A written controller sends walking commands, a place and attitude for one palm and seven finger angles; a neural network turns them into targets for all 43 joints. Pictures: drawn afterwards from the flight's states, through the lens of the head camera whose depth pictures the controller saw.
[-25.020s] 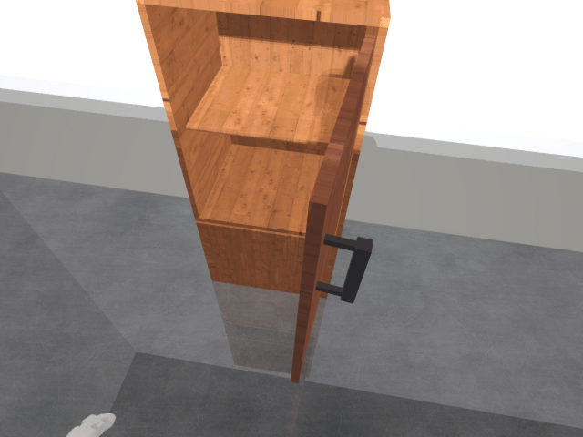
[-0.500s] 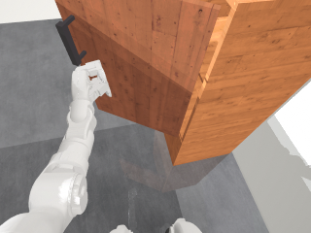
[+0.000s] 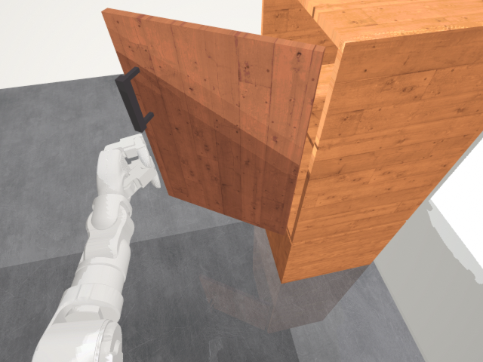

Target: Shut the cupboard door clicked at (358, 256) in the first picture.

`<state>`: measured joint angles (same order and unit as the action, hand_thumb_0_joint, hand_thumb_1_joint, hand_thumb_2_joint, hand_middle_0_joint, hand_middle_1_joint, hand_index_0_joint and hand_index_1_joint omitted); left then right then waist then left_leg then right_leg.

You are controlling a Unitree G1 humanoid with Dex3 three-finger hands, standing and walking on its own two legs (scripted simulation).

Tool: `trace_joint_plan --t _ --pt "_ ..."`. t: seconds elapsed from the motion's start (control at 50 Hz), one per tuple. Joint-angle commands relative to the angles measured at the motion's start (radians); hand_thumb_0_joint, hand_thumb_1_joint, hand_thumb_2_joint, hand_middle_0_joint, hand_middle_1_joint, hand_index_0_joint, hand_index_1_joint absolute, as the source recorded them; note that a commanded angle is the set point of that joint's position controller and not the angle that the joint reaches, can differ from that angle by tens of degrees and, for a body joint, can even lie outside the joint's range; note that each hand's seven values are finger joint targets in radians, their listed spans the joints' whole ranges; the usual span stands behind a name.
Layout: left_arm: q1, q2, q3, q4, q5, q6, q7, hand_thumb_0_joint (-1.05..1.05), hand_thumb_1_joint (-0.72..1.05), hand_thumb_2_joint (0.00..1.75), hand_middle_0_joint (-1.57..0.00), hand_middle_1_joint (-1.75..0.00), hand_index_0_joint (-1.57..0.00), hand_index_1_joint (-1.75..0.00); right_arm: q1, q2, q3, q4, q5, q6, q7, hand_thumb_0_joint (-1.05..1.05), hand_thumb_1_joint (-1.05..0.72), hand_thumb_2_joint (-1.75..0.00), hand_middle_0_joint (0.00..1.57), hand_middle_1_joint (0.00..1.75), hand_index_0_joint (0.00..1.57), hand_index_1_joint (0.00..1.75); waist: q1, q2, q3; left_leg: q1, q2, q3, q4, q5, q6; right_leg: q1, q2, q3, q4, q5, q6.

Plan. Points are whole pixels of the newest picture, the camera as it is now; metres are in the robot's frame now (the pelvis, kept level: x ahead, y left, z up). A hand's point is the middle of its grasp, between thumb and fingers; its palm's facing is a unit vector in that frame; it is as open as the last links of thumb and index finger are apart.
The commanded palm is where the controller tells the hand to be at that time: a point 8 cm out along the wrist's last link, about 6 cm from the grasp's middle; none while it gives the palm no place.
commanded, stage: draw the hand back to the body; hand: left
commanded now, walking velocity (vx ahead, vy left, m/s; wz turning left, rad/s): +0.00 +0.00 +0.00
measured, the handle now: (137, 100) +0.63 +0.23 +0.08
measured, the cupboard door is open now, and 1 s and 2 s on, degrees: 56 56 56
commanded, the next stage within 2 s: step back with the hand held close in 1.30 s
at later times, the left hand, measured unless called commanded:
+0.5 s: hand (72, 228) +0.27 +0.22 +0.15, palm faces +0.28 -0.93 -0.23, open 3.3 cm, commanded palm +0.23 +0.26 +0.16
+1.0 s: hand out of the picture +0.19 +0.28 +0.19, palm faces +0.50 -0.74 -0.44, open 6.7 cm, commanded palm +0.15 +0.31 +0.20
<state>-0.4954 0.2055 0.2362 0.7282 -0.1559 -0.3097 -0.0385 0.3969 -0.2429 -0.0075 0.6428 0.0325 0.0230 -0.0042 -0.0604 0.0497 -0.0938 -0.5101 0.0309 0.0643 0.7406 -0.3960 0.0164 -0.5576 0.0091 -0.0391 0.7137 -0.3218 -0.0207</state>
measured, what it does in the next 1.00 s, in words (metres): stands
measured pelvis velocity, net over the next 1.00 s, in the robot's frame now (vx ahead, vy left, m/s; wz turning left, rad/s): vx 0.02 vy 0.00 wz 0.04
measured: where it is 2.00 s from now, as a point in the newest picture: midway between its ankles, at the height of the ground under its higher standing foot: outside the picture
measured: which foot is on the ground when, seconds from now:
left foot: down 0.00-1.00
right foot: down 0.00-1.00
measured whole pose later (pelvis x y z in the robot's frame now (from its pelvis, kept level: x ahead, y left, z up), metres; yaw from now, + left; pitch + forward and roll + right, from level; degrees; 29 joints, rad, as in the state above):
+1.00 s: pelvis +0.02 +0.00 +0.03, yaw +2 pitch -4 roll -1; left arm 0.49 0.35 0.37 -0.39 -0.06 -0.07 0.10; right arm 0.21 -0.23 0.01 0.63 0.01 -0.06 -0.08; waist 0.07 0.09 0.01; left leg -0.05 0.00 0.03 0.40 -0.28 0.02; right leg -0.09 0.00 -0.07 0.39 -0.23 -0.01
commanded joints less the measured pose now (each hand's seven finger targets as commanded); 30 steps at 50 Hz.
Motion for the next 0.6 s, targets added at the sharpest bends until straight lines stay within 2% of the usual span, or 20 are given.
trace_joint_plan --t 0.0,0.02,0.06,0.1,0.12,0.14,0.16,0.18,0.2,0.22,0.24,0.26,0.28,0.3,0.32,0.36,0.38,0.48,0.5,0.58 --pt "-0.325 0.168 -0.010 -0.436 -0.031 -0.048 -0.012 0.00 0.90 0.90 -1.30 -1.50 -1.30 -1.50 -0.081 -0.129 -0.035 -0.153 0.008 -0.084 -0.027 0.00 -0.90 -0.90 0.20 0.30 0.20 0.30 0.025 -0.034 -0.299 0.135 -0.031 -0.031 -0.137 0.285 0.016 0.292 0.013 0.008 -0.101 0.346 0.003" --pt "-0.303 0.160 -0.019 -0.462 -0.026 -0.044 -0.012 0.00 0.90 0.90 -1.30 -1.50 -1.30 -1.50 -0.092 -0.128 -0.034 -0.152 0.007 -0.092 -0.029 0.00 -0.90 -0.90 0.20 0.30 0.20 0.30 0.027 -0.020 -0.280 0.145 -0.031 -0.034 -0.148 0.272 0.016 0.282 0.013 0.006 -0.108 0.324 0.002" --pt "-0.225 0.185 -0.009 -0.487 -0.021 -0.023 -0.016 0.00 0.90 0.90 -1.30 -1.50 -1.30 -1.50 -0.109 -0.132 -0.032 -0.153 0.009 -0.101 -0.037 0.00 -0.90 -0.90 0.20 0.30 0.20 0.30 0.036 -0.024 -0.240 0.161 -0.031 -0.036 -0.166 0.248 0.018 0.288 0.010 0.006 -0.129 0.284 0.001" --pt "-0.166 0.165 -0.025 -0.481 -0.030 0.017 -0.035 0.00 0.90 0.90 -1.30 -1.50 -1.30 -1.50 -0.150 -0.128 -0.022 -0.159 0.017 -0.111 -0.040 0.00 -0.90 -0.90 0.20 0.30 0.20 0.30 0.044 -0.023 -0.177 0.149 -0.034 -0.035 -0.196 0.180 0.015 0.278 0.002 0.012 -0.160 0.214 0.001" --pt "-0.125 0.186 -0.002 -0.482 -0.041 0.040 -0.043 0.00 0.90 0.90 -1.27 -1.47 -1.27 -1.47 -0.167 -0.131 -0.020 -0.164 0.021 -0.114 -0.044 0.00 -0.90 -0.90 0.20 0.30 0.20 0.30 0.057 -0.039 -0.166 0.146 -0.036 -0.036 -0.207 0.157 0.014 0.290 -0.001 0.016 -0.174 0.183 0.000" --pt "-0.098 0.176 -0.007 -0.495 -0.051 0.065 -0.055 0.00 0.90 0.90 -1.24 -1.44 -1.24 -1.44 -0.185 -0.131 -0.017 -0.172 0.023 -0.116 -0.047 0.00 -0.90 -0.90 0.20 0.30 0.20 0.30 0.059 -0.048 -0.157 0.154 -0.037 -0.036 -0.219 0.149 0.015 0.299 -0.004 0.017 -0.187 0.171 0.000" --pt "-0.063 0.207 0.020 -0.518 -0.060 0.084 -0.063 0.00 0.90 0.90 -1.22 -1.41 -1.22 -1.41 -0.196 -0.135 -0.017 -0.179 0.027 -0.115 -0.053 0.00 -0.90 -0.90 0.20 0.30 0.20 0.30 0.071 -0.061 -0.163 0.164 -0.038 -0.038 -0.226 0.144 0.016 0.324 -0.007 0.017 -0.196 0.152 0.000" --pt "-0.048 0.182 0.001 -0.543 -0.070 0.108 -0.077 0.00 0.90 0.90 -1.19 -1.38 -1.19 -1.38 -0.222 -0.127 -0.009 -0.190 0.033 -0.119 -0.056 0.00 -0.90 -0.90 0.20 0.30 0.20 0.30 0.073 -0.027 -0.151 0.175 -0.039 -0.032 -0.234 0.142 0.016 0.322 -0.011 0.023 -0.206 0.153 0.000" --pt "-0.054 0.189 0.010 -0.576 -0.079 0.125 -0.083 0.00 0.90 0.90 -1.16 -1.35 -1.16 -1.35 -0.230 -0.126 -0.006 -0.194 0.032 -0.124 -0.059 0.00 -0.90 -0.90 0.20 0.30 0.20 0.30 0.075 -0.060 -0.150 0.185 -0.039 -0.039 -0.243 0.143 0.016 0.331 -0.010 0.016 -0.211 0.152 0.001" --pt "-0.009 0.250 -0.039 -0.688 0.023 0.103 -0.007 0.00 0.90 0.90 -1.13 -1.32 -1.13 -1.32 -0.255 -0.103 -0.014 -0.197 0.023 -0.110 -0.071 0.00 -0.90 -0.90 0.20 0.30 0.20 0.30 0.067 -0.069 -0.120 0.224 -0.038 -0.025 -0.274 0.160 0.020 0.355 -0.032 0.055 -0.266 0.123 0.007" --pt "0.056 0.222 -0.038 -0.704 0.032 0.109 0.031 0.00 0.90 0.90 -1.11 -1.29 -1.11 -1.29 -0.264 -0.101 -0.010 -0.198 0.019 -0.104 -0.077 0.00 -0.90 -0.90 0.20 0.30 0.20 0.30 0.067 -0.070 -0.106 0.243 -0.034 -0.032 -0.290 0.165 0.020 0.368 -0.031 0.042 -0.277 0.116 0.006" --pt "0.093 0.210 -0.053 -0.733 0.033 0.121 0.046 0.00 0.90 0.90 -1.08 -1.26 -1.08 -1.26 -0.273 -0.101 -0.006 -0.203 0.018 -0.104 -0.081 0.00 -0.90 -0.90 0.20 0.30 0.20 0.30 0.068 -0.080 -0.094 0.252 -0.033 -0.036 -0.299 0.168 0.021 0.376 -0.032 0.038 -0.285 0.118 0.008" --pt "0.108 0.208 -0.062 -0.781 0.042 0.128 0.060 0.00 0.90 0.90 -1.05 -1.23 -1.05 -1.23 -0.283 -0.101 -0.001 -0.200 0.017 -0.102 -0.084 0.00 -0.90 -0.90 0.20 0.30 0.20 0.30 0.069 -0.036 -0.090 0.280 -0.030 -0.040 -0.313 0.184 0.020 0.387 -0.030 0.037 -0.292 0.137 0.005" --pt "0.114 0.206 -0.067 -0.802 0.051 0.137 0.073 0.00 0.90 0.90 -1.02 -1.20 -1.02 -1.20 -0.286 -0.100 0.004 -0.195 0.012 -0.101 -0.086 0.00 -0.90 -0.90 0.20 0.30 0.20 0.30 0.067 -0.043 -0.074 0.301 -0.029 -0.046 -0.330 0.199 0.019 0.394 -0.026 0.028 -0.299 0.157 0.004" --pt "0.131 0.220 -0.052 -0.824 0.058 0.143 0.085 0.00 0.90 0.90 -1.00 -1.17 -1.00 -1.17 -0.290 -0.099 0.004 -0.193 0.010 -0.100 -0.087 0.00 -0.90 -0.90 0.20 0.30 0.20 0.30 0.068 -0.022 -0.063 0.316 -0.028 -0.043 -0.342 0.206 0.017 0.403 -0.024 0.028 -0.311 0.165 0.003" --pt "0.174 0.230 -0.050 -0.867 0.068 0.155 0.100 0.00 0.90 0.90 -0.94 -1.11 -0.94 -1.11 -0.295 -0.099 0.010 -0.187 0.006 -0.097 -0.091 0.00 -0.90 -0.90 0.20 0.30 0.20 0.30 0.069 -0.023 -0.045 0.340 -0.027 -0.046 -0.363 0.222 0.017 0.429 -0.021 0.022 -0.332 0.171 0.001" --pt "0.178 0.232 -0.043 -0.905 0.073 0.155 0.106 0.00 0.90 0.90 -0.92 -1.08 -0.92 -1.08 -0.301 -0.094 0.012 -0.190 0.004 -0.099 -0.091 0.00 -0.90 -0.90 0.20 0.30 0.20 0.30 0.071 -0.005 -0.056 0.362 -0.027 -0.049 -0.375 0.236 0.015 0.439 -0.021 0.019 -0.335 0.185 0.000" --pt "0.319 0.234 -0.023 -1.003 0.084 0.172 0.123 0.00 0.90 0.90 -0.78 -0.93 -0.78 -0.93 -0.322 -0.086 0.021 -0.188 -0.008 -0.104 -0.087 0.00 -0.90 -0.90 0.20 0.30 0.20 0.30 0.086 0.022 -0.023 0.403 -0.027 -0.054 -0.410 0.286 0.008 0.481 -0.016 0.007 -0.362 0.223 -0.003" --pt "0.344 0.226 -0.026 -1.035 0.086 0.173 0.124 0.00 0.90 0.90 -0.75 -0.90 -0.75 -0.90 -0.324 -0.083 0.019 -0.187 -0.010 -0.105 -0.086 0.00 -0.90 -0.90 0.20 0.30 0.20 0.30 0.085 0.042 -0.032 0.417 -0.027 -0.054 -0.411 0.301 0.006 0.491 -0.016 0.007 -0.360 0.236 -0.003" --pt "0.498 0.253 0.033 -1.092 0.085 0.182 0.128 0.00 0.90 0.90 -0.64 -0.78 -0.64 -0.78 -0.330 -0.082 0.018 -0.193 -0.018 -0.103 -0.081 0.00 -0.90 -0.90 0.20 0.30 0.20 0.30 0.102 -0.020 -0.024 0.414 -0.024 -0.060 -0.414 0.365 0.003 0.528 -0.013 -0.001 -0.361 0.288 -0.001"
